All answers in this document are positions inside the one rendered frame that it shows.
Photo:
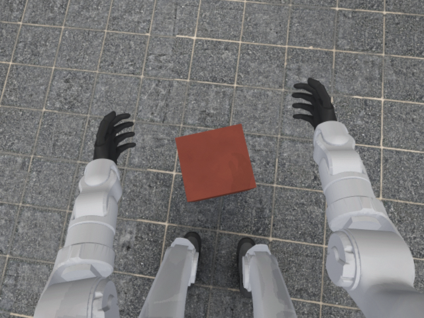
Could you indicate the right robot hand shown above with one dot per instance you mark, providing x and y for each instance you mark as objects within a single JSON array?
[{"x": 322, "y": 109}]

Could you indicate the robot right shin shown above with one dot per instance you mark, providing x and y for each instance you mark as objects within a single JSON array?
[{"x": 260, "y": 247}]

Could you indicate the left robot upper arm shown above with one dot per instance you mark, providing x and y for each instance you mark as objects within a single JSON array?
[{"x": 94, "y": 297}]

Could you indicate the left robot forearm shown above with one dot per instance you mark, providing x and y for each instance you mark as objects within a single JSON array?
[{"x": 88, "y": 250}]

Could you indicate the robot right foot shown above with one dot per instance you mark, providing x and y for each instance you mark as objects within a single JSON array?
[{"x": 243, "y": 246}]

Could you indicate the right robot forearm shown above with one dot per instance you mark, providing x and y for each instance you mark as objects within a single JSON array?
[{"x": 350, "y": 199}]

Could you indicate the right robot upper arm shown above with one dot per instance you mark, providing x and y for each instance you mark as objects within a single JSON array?
[{"x": 376, "y": 269}]

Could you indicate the carton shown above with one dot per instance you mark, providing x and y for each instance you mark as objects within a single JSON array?
[{"x": 215, "y": 163}]

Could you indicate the left robot hand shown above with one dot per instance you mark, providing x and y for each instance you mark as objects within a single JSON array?
[{"x": 106, "y": 144}]

